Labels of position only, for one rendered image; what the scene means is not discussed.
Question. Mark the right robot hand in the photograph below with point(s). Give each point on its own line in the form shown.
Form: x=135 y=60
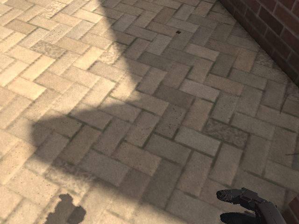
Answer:
x=265 y=212

